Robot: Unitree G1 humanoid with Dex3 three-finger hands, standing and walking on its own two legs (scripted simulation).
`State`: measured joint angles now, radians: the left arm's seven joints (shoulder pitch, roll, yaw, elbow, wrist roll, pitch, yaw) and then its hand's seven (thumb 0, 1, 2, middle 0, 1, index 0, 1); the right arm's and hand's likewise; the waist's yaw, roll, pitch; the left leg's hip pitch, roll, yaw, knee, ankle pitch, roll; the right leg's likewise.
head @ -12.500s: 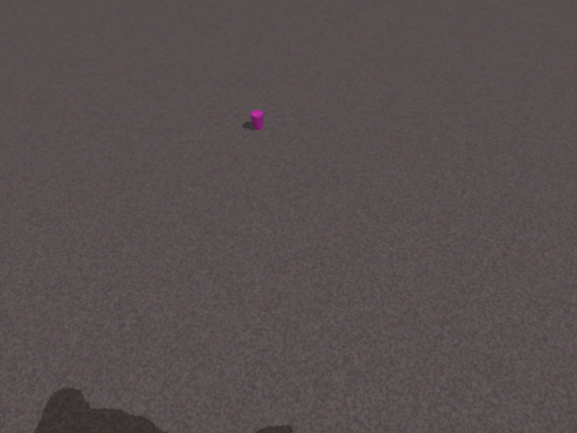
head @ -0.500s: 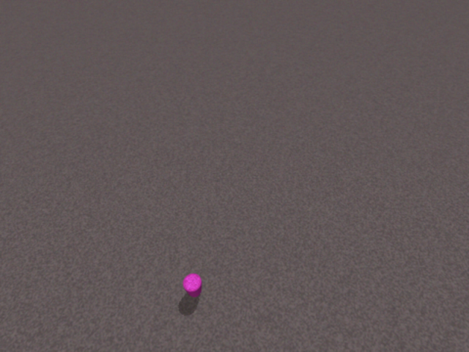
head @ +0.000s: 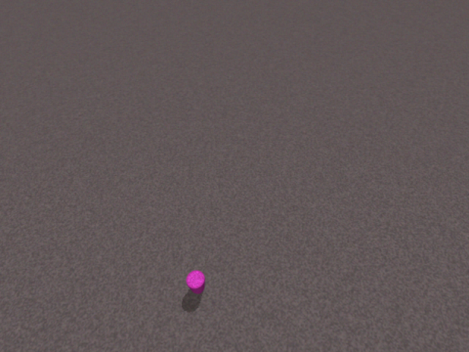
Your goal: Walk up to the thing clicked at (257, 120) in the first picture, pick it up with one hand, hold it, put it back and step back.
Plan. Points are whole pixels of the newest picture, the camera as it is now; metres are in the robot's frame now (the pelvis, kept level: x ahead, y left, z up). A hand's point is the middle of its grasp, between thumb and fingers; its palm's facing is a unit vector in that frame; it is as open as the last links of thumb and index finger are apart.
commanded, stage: stand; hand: left
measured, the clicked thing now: (196, 283) +0.53 +0.20 -0.73
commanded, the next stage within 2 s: walk up in 1.46 s
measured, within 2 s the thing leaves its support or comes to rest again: neither
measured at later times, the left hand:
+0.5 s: hand out of the picture +0.09 +0.25 -0.16, palm faces -0.03 -0.94 -0.34, open 7.4 cm
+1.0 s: hand out of the picture +0.09 +0.25 -0.15, palm faces -0.01 -0.94 -0.35, open 7.4 cm
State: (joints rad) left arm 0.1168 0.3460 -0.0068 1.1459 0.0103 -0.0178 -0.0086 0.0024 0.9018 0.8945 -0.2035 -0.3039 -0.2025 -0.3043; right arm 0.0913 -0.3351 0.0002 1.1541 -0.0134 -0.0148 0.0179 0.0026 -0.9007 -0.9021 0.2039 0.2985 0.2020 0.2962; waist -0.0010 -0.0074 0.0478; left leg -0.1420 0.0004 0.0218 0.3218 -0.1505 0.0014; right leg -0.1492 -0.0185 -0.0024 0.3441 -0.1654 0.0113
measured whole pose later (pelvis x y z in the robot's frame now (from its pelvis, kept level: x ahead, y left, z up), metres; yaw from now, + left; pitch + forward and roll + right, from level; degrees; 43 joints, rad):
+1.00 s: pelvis +0.02 -0.01 +0.00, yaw +1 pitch -2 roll +0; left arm 0.10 0.35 0.00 1.14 0.01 -0.02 0.00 0.00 0.90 0.89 -0.20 -0.30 -0.20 -0.30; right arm 0.09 -0.35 0.01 1.15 -0.01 -0.01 0.01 0.00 -0.90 -0.90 0.20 0.30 0.20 0.30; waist 0.00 0.00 0.05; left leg -0.10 0.01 0.01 0.30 -0.17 -0.01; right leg -0.10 0.00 -0.02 0.31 -0.18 0.00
